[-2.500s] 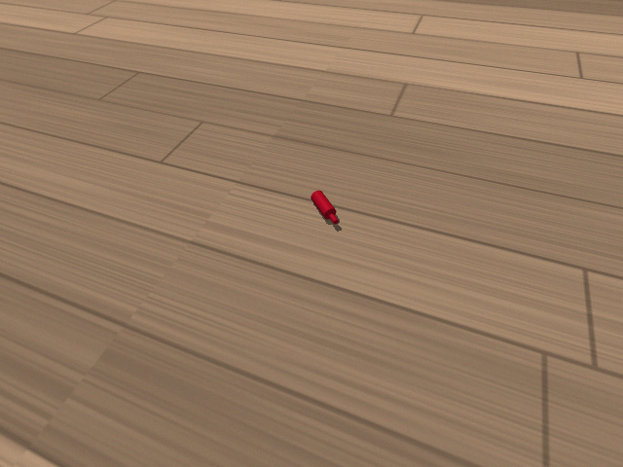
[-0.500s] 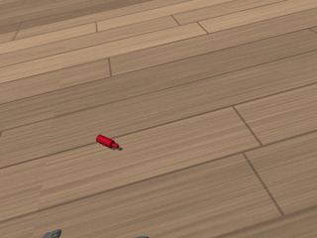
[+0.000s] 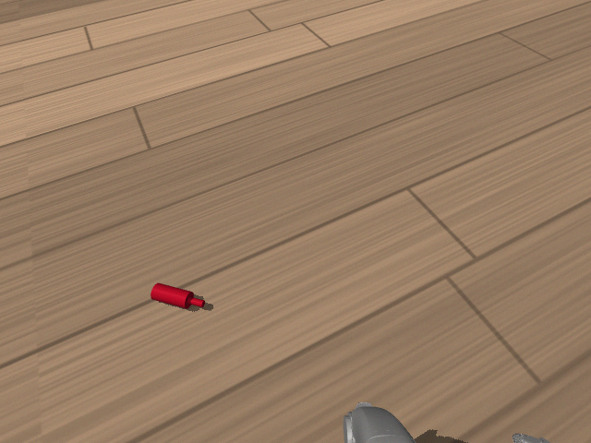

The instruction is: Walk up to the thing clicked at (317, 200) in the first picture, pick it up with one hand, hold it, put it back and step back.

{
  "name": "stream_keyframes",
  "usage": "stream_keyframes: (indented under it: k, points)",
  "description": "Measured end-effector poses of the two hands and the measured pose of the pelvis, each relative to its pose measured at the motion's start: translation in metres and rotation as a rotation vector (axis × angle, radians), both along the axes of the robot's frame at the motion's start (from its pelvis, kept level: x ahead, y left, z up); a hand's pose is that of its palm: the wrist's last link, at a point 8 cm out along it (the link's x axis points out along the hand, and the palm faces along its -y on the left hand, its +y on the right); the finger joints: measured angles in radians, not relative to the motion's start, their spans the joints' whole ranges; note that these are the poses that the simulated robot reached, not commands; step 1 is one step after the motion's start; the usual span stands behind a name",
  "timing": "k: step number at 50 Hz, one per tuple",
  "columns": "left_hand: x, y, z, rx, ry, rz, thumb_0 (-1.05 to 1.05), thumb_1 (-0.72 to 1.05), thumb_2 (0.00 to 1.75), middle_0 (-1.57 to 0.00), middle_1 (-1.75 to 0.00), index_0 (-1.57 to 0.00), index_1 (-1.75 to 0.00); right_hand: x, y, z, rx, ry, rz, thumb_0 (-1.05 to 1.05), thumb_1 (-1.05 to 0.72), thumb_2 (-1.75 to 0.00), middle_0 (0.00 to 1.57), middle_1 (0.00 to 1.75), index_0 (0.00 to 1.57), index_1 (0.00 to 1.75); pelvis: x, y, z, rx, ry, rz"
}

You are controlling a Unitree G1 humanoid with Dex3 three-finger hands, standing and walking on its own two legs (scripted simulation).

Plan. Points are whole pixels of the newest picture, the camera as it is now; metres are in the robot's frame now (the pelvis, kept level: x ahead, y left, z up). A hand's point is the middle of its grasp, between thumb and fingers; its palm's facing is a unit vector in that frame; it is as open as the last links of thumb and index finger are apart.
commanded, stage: walk up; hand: left
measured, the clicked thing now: (179, 297) +0.70 +0.43 -0.73
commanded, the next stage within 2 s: none
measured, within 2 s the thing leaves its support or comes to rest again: neither
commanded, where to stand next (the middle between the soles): +0.26 +0.42 m, yaw -19 degrees
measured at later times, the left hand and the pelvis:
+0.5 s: hand out of the picture +0.18 +0.53 -0.15, palm faces -0.14 -0.77 -0.63, open 7.4 cm; pelvis +0.10 +0.19 -0.05, yaw -7 degrees
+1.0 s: hand out of the picture +0.31 +0.64 -0.12, palm faces -0.18 -0.78 -0.60, open 7.4 cm; pelvis +0.17 +0.35 -0.03, yaw -12 degrees
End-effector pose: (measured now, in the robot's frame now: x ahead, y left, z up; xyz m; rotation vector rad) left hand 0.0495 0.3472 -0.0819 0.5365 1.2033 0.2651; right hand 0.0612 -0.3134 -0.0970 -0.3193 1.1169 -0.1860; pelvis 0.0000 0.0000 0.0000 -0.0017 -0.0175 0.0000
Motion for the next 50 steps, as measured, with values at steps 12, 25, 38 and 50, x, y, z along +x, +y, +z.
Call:
stream_keyframes:
  k: [12,25,38,50]
  points:
    - [0.078,0.060,0.016,0.087,-0.147,-0.034,0.00,0.90,0.90,-0.21,-0.30,-0.21,-0.30,0.040,0.062,-0.050,0.057,0.072,-0.031,0.01,-0.90,-0.90,0.21,0.30,0.20,0.30,0.054,0.063,-0.021,-0.040,-0.023,-0.053]
    - [0.132,0.211,-0.014,0.118,-0.064,-0.111,0.00,0.89,0.90,-0.21,-0.31,-0.21,-0.30,0.113,0.148,-0.029,-0.088,-0.054,-0.053,0.01,-0.90,-0.90,0.21,0.30,0.20,0.30,0.101,0.195,-0.045,-0.007,0.000,-0.121]
    - [0.242,0.244,-0.008,0.003,-0.063,-0.213,0.01,0.90,0.90,-0.21,-0.30,-0.21,-0.30,0.051,0.272,-0.019,-0.003,0.138,-0.226,0.01,-0.90,-0.90,0.21,0.30,0.21,0.30,0.152,0.274,-0.010,-0.019,0.000,-0.183]
    - [0.259,0.325,0.007,0.068,-0.147,-0.223,0.00,0.90,0.90,-0.21,-0.31,-0.21,-0.30,0.117,0.341,-0.051,0.030,0.062,-0.180,0.01,-0.90,-0.90,0.21,0.30,0.21,0.30,0.173,0.354,-0.026,-0.033,-0.032,-0.215]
